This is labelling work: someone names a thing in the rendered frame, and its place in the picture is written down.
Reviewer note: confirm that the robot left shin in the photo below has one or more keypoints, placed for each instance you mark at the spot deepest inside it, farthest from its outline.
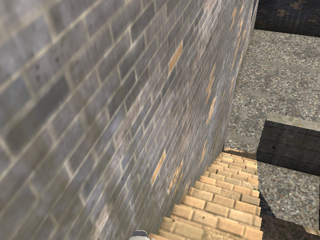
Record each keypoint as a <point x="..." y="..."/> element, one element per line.
<point x="140" y="233"/>

